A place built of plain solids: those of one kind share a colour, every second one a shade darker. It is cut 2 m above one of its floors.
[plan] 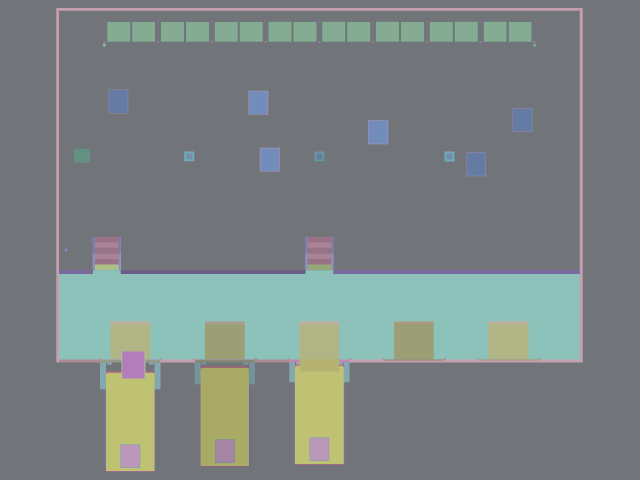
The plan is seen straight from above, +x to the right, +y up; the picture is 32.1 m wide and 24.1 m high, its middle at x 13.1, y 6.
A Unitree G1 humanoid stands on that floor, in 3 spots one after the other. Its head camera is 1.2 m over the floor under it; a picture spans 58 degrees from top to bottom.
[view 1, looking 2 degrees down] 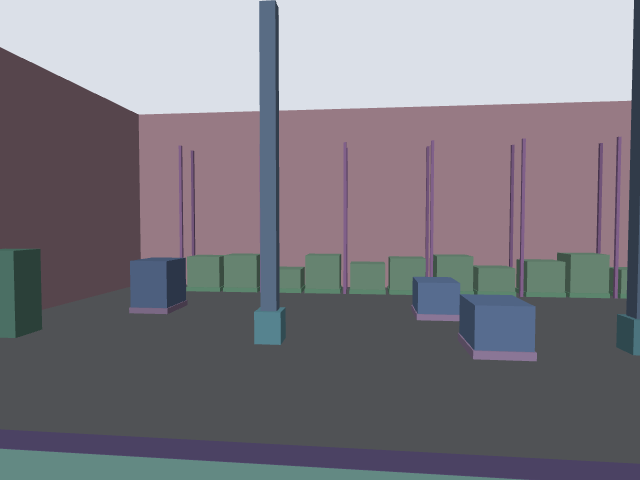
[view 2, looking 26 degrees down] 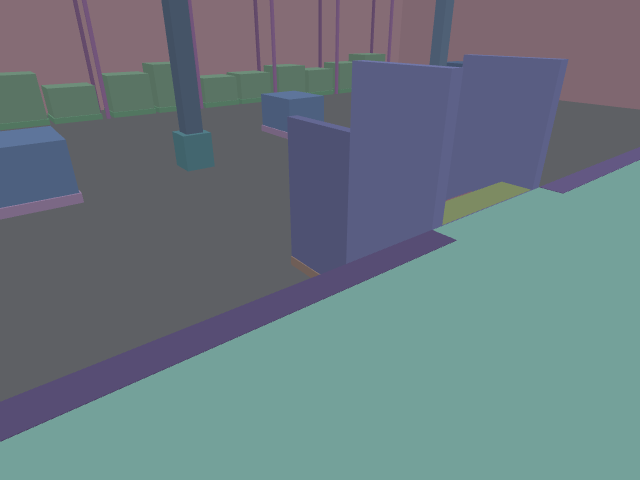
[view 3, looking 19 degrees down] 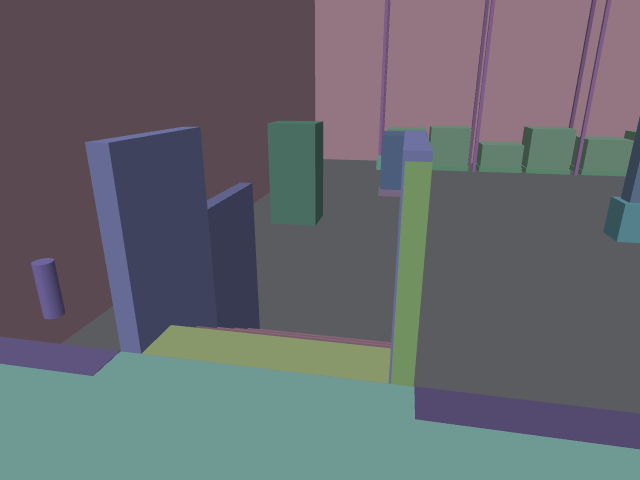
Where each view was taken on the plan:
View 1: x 8.32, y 2.20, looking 96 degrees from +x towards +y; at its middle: wall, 15.40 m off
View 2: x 10.18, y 2.89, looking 52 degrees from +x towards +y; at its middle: dock_south_cheek_whole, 3.96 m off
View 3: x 3.00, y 2.89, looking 101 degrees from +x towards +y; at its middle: ground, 6.76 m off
